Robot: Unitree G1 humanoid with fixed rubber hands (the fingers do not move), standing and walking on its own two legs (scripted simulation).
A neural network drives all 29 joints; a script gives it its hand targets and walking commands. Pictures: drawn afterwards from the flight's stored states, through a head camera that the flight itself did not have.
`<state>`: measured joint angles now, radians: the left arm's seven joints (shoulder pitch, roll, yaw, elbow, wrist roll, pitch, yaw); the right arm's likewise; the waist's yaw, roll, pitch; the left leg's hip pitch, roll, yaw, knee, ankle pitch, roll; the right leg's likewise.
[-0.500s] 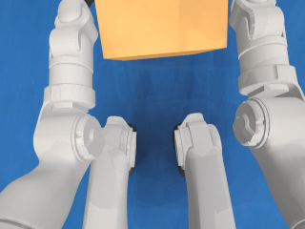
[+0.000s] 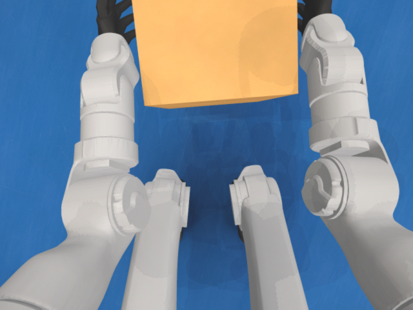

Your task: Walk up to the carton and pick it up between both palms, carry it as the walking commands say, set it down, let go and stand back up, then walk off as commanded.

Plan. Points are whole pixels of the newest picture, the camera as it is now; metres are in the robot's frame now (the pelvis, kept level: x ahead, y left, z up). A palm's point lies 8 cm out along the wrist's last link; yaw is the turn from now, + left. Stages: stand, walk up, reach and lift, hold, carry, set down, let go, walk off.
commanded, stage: reach and lift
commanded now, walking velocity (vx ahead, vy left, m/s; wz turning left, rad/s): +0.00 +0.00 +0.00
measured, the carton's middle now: (212, 46) +0.53 -0.03 -0.18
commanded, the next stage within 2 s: none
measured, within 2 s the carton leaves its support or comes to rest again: neither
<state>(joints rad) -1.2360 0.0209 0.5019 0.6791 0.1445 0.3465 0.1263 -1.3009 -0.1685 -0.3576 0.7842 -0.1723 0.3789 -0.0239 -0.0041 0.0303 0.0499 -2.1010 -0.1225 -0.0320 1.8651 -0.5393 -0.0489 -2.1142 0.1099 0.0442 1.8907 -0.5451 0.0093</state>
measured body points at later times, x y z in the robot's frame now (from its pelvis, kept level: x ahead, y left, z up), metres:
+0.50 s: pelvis +0.00 +0.00 +0.05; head +0.30 -0.02 +0.39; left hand +0.52 +0.13 -0.03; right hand +0.53 -0.17 -0.04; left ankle +0.11 +0.12 -0.43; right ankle +0.10 -0.11 -0.43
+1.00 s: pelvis +0.01 +0.01 +0.11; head +0.26 -0.01 +0.49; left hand +0.50 +0.14 +0.04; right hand +0.50 -0.17 +0.04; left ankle +0.11 +0.12 -0.43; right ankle +0.10 -0.11 -0.43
